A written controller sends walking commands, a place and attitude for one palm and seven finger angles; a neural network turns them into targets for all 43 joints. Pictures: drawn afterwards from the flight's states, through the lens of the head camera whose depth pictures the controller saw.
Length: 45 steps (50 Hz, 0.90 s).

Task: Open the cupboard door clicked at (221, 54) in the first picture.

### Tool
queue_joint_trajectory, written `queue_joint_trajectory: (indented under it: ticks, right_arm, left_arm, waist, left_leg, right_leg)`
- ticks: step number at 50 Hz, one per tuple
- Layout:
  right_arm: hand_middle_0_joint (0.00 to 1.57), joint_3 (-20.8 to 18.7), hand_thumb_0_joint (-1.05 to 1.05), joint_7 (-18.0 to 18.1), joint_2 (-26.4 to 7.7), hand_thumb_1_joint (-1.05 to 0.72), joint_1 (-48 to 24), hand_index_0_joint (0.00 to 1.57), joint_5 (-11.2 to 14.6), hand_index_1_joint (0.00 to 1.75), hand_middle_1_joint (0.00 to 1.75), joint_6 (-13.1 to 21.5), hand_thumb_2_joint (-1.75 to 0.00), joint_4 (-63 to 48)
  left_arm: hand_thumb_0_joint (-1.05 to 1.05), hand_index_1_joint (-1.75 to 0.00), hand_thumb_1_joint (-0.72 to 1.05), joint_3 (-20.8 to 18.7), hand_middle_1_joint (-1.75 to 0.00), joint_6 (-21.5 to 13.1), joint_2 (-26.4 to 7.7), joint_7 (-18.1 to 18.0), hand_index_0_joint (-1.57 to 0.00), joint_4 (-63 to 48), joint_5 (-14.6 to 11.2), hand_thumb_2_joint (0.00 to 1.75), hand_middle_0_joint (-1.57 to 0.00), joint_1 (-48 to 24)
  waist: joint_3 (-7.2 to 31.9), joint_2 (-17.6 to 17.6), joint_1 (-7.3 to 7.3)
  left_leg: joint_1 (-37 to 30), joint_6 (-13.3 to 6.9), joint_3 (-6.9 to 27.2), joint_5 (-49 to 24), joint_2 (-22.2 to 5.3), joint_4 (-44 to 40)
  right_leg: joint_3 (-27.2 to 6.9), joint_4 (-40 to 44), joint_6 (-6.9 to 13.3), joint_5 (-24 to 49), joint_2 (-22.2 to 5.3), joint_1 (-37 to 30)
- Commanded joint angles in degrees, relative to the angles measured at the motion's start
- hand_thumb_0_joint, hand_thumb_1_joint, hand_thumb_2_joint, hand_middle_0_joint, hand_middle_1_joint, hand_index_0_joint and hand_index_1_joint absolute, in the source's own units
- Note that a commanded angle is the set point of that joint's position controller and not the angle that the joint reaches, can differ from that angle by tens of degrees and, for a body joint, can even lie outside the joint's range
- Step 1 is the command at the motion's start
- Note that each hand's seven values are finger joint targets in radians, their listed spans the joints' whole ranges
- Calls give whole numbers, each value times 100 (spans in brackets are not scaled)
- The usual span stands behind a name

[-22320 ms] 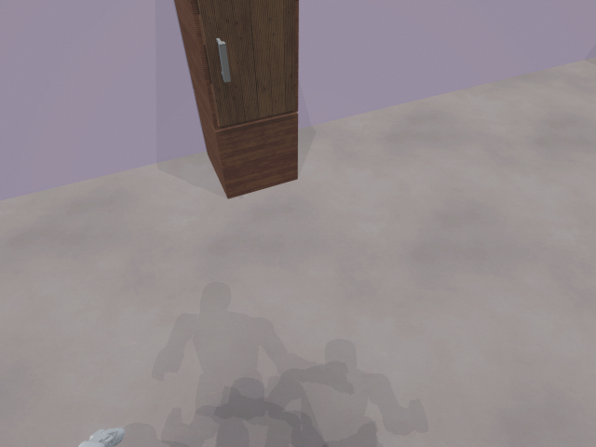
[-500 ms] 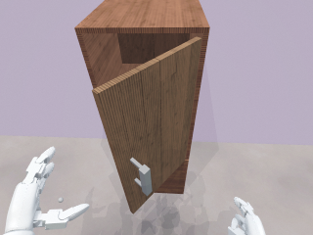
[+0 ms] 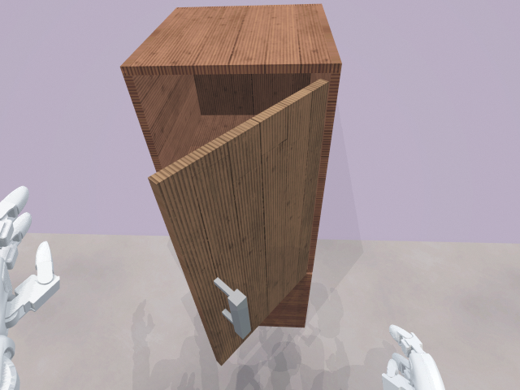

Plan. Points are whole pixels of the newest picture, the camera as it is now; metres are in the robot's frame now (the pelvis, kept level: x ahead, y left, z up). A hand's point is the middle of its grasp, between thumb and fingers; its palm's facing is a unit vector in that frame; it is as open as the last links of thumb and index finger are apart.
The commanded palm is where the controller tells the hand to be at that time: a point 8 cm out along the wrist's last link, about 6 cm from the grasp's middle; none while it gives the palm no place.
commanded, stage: draw the hand back to the body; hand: left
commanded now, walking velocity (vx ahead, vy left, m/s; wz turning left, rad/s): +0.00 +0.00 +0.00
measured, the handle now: (231, 307) +0.28 +0.09 -0.07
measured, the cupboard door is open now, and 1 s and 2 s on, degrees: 50 50 50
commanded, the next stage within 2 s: step back with the hand held close in 0.24 s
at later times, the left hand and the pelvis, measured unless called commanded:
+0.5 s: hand (60, 279) +0.19 +0.25 +0.17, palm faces +0.45 -0.77 -0.45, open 7.4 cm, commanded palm +0.12 +0.29 +0.18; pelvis -0.01 -0.02 +0.00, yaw +1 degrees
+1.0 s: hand (20, 330) +0.13 +0.27 +0.16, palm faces +0.36 -0.79 -0.49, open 7.4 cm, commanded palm +0.07 +0.31 +0.18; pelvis -0.07 +0.01 +0.00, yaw +0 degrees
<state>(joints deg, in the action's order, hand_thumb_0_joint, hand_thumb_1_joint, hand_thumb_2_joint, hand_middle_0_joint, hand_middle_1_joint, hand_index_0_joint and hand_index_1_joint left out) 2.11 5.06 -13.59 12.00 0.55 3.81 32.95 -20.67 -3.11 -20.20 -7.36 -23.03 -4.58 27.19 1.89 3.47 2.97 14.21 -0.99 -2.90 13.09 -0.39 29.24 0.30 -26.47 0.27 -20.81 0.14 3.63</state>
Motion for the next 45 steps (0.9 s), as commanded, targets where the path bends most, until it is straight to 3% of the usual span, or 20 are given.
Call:
queue_joint_trajectory:
  ticks: [1,4,7,10,14,17,18,19,20,21,24,27,32,35,39,45]
  right_arm:
    - [20,-306,0,11,-628,-90,-788,20,-9,30,30,287,-90,-944]
    - [20,-291,0,56,-589,-90,-864,20,-21,30,30,322,-90,-911]
    - [20,-283,0,82,-538,-90,-878,20,-18,30,30,398,-90,-856]
    - [20,-278,0,69,-535,-90,-860,20,-23,30,30,434,-90,-786]
    - [20,-320,0,65,-563,-90,-885,20,-22,30,30,402,-90,-760]
    - [20,-354,0,79,-576,-90,-914,20,-30,30,30,379,-90,-766]
    - [20,-347,0,72,-592,-90,-948,20,-34,30,30,403,-90,-777]
    - [20,-266,0,61,-548,-90,-749,20,19,30,30,296,-90,-950]
    - [20,-340,0,76,-581,-90,-869,20,-51,30,30,235,-90,-742]
    - [20,-355,0,60,-586,-90,-882,20,-70,30,30,166,-90,-744]
    - [20,-413,0,28,-625,-90,-852,20,-57,30,30,10,-90,-866]
    - [20,-452,0,28,-642,-90,-814,20,-45,30,30,-122,-90,-965]
    - [20,-487,0,52,-596,-90,-817,20,-15,30,30,-293,-90,-1105]
    - [20,-501,0,49,-585,-90,-816,20,-3,30,30,-353,-90,-1152]
    - [20,-536,0,41,-634,-90,-809,20,12,30,30,-360,-90,-1159]
    - [20,-523,0,60,-641,-90,-773,20,4,30,30,-275,-90,-1130]
  left_arm:
    - [0,-30,90,-491,-30,-295,-1033,-32,-20,-1119,2,90,-20,-326]
    - [0,-30,90,-711,-30,-354,-1310,-73,-20,-1351,10,90,-20,-479]
    - [0,-30,90,-672,-30,-419,-1232,-86,-20,-1498,28,90,-20,-510]
    - [0,-30,90,-578,-30,-408,-1102,-85,-20,-1355,26,90,-20,-495]
    - [0,-30,90,-485,-30,-386,-934,-33,-20,-886,-21,90,-20,-315]
    - [0,-30,90,-500,-30,-432,-959,5,-20,-865,-39,90,-20,-417]
    - [0,-30,90,-509,-30,-498,-1073,-2,-20,-1255,-22,90,-20,-840]
    - [0,-30,90,-1426,-30,-822,-2087,-99,-20,-1537,132,90,-20,-1968]
    - [0,-30,90,-1005,-30,-844,-1530,-20,-20,-1056,112,90,-20,-1105]
    - [0,-30,90,-824,-30,-795,-1355,19,-20,-893,135,90,-20,-679]
    - [0,-30,90,-649,-30,-811,-1137,65,-20,-1104,142,90,-20,-260]
    - [0,-30,90,-808,-30,-824,-1276,30,-20,-1303,132,90,-20,107]
    - [0,-30,90,-1162,-30,-833,-1571,-42,-20,-1554,78,90,-20,355]
    - [0,-30,90,-1208,-30,-815,-1573,-89,-20,-1585,50,90,-20,541]
    - [0,-30,90,-1137,-30,-799,-1518,-132,-20,-1565,30,90,-20,646]
    - [0,-30,90,-1049,-30,-901,-1486,-205,-20,-1593,63,90,-20,571]
  waist:
    - [352,-192,61]
    - [379,-141,91]
    - [333,232,73]
    - [121,327,39]
    - [-139,-189,43]
    - [-88,-383,48]
    - [92,-240,41]
    - [-577,4,-222]
    - [-298,-369,-220]
    - [-250,-541,-227]
    - [126,-156,-247]
    - [462,-47,-236]
    - [790,-315,-227]
    - [848,-99,-224]
    - [721,-40,-265]
    - [231,-90,-342]
  left_leg:
    - [-1183,-101,170,-1268,-127,-411]
    - [-1215,-106,116,-1211,-82,-427]
    - [-1341,-82,86,-1221,-64,-432]
    - [-1337,-51,112,-1119,-76,-507]
    - [-1291,-79,89,-904,-86,-608]
    - [-1365,-112,51,-875,-82,-630]
    - [-1425,-116,68,-912,-64,-623]
    - [-1099,-143,146,-542,-103,-425]
    - [-1076,-167,170,-649,-118,-201]
    - [-1099,-170,153,-830,-121,-159]
    - [-1186,-156,120,-1410,-168,-221]
    - [-1279,-138,127,-2010,-284,-305]
    - [-1205,-112,147,-2624,-382,-260]
    - [-1077,-102,129,-2720,-409,-248]
    - [-822,-89,166,-2100,-432,-325]
    - [-199,-57,364,-162,-423,-640]
  right_leg:
    - [158,590,4,1918,28,819]
    - [131,709,15,1979,6,703]
    - [121,764,20,1972,0,758]
    - [136,842,27,1809,18,809]
    - [133,987,-9,1618,43,862]
    - [99,1041,-48,1610,28,867]
    - [71,1038,-42,1655,9,796]
    - [-202,1378,-82,1823,-241,1282]
    - [-225,1328,-111,2044,-353,1339]
    - [-240,1301,-142,2290,-376,1315]
    - [-127,1007,-204,2724,-365,1073]
    - [-76,776,-185,2809,-287,956]
    - [-43,496,-178,3109,-201,794]
    - [-56,386,-163,3126,-189,753]
    - [-110,440,-165,2671,-181,888]
    - [-216,682,-86,1171,-136,1210]
